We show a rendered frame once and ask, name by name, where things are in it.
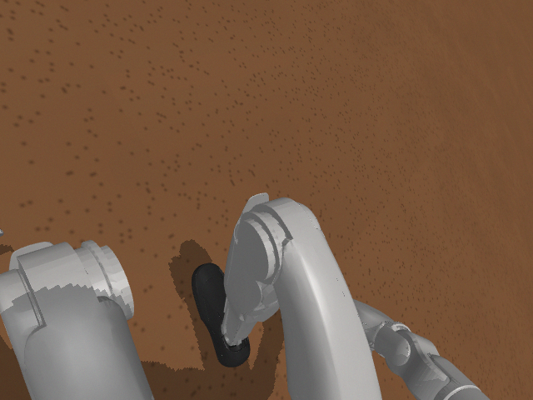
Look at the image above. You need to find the right robot hand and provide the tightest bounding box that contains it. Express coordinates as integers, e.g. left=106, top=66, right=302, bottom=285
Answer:
left=353, top=299, right=395, bottom=355

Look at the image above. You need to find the right robot arm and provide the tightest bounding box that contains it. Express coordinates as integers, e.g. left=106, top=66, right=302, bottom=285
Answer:
left=374, top=322, right=490, bottom=400

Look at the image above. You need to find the right robot foot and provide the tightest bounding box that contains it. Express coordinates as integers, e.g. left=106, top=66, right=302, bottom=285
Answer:
left=192, top=263, right=250, bottom=368

